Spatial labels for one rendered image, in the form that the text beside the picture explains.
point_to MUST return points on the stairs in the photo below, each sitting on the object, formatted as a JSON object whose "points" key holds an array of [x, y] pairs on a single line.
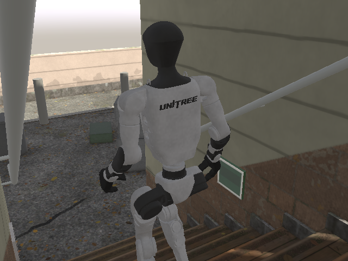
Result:
{"points": [[222, 244]]}

